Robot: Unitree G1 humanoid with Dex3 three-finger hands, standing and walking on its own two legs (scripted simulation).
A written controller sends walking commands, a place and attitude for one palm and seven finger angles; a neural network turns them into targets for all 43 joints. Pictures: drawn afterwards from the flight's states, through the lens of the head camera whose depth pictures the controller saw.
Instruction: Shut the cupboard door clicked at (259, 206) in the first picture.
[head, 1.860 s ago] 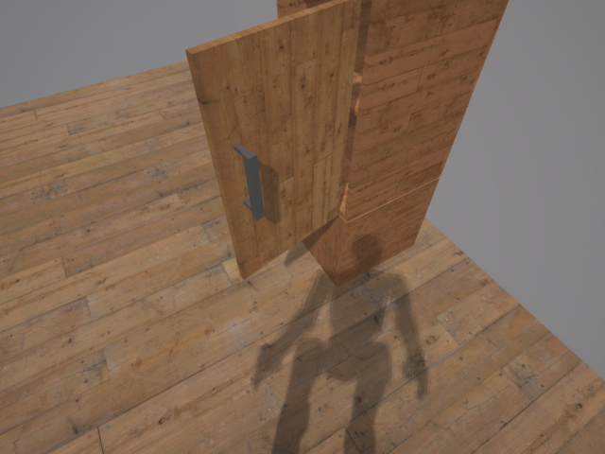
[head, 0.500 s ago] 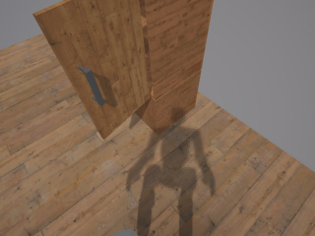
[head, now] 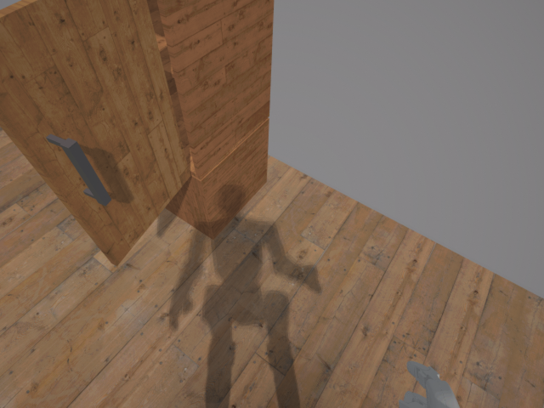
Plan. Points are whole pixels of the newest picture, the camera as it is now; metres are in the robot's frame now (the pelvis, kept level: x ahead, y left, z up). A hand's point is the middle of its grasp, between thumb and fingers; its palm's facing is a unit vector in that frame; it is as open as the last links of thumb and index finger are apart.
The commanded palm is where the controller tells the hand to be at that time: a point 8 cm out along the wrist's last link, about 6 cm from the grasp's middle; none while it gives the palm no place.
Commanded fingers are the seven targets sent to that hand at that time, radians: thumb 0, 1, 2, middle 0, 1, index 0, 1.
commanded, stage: walk to a spot facing it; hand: left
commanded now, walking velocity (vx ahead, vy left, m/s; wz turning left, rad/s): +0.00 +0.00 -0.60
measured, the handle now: (80, 172) +0.47 +0.40 +0.00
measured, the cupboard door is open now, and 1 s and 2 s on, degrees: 100 100 100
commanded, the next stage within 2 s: turn to face it in 1.76 s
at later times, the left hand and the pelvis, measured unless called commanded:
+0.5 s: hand (195, 391) +0.16 +0.14 -0.17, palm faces -0.35 -0.91 -0.22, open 7.4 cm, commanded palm none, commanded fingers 0.00 0.90 0.90 -0.20 -0.30 -0.20 -0.30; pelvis -0.01 -0.01 -0.01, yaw -19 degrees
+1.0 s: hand (326, 317) +0.30 -0.07 -0.16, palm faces -0.63 -0.75 -0.20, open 7.4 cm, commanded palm none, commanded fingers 0.00 0.90 0.90 -0.20 -0.30 -0.20 -0.30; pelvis +0.07 -0.12 -0.01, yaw -36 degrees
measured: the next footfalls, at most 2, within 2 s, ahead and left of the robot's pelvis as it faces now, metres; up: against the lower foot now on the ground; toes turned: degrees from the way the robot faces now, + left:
right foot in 0.30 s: +0.02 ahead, -0.17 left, +0.00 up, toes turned -14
left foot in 0.52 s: +0.08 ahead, +0.08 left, +0.00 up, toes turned -15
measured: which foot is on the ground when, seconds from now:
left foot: down 0.00-0.28, up 0.30-0.50, down 0.52-0.90, up 0.92-1.00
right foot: up 0.00-0.28, down 0.30-0.52, up 0.54-0.90, down 0.92-1.00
